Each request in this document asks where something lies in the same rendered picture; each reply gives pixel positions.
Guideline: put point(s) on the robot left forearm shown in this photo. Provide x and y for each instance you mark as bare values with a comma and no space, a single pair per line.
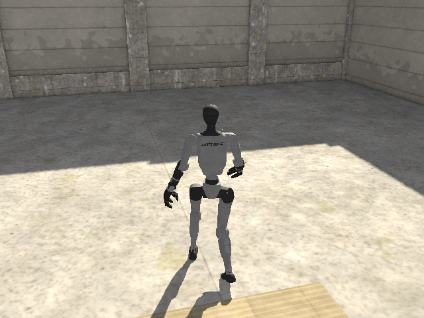
175,178

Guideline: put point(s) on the right robot hand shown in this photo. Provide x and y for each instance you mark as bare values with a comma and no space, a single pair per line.
231,171

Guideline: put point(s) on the left robot foot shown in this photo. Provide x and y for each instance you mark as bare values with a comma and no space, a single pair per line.
193,255

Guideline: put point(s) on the robot head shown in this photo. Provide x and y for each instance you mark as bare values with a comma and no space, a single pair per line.
210,116

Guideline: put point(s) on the robot right forearm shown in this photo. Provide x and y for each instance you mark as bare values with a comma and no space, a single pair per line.
240,168

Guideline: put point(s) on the robot right upper arm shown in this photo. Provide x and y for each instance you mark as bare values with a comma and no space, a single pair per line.
235,148

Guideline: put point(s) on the left robot hand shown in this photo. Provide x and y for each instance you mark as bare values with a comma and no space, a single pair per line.
167,199

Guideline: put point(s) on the robot left upper arm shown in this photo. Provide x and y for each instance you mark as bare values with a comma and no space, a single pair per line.
186,151

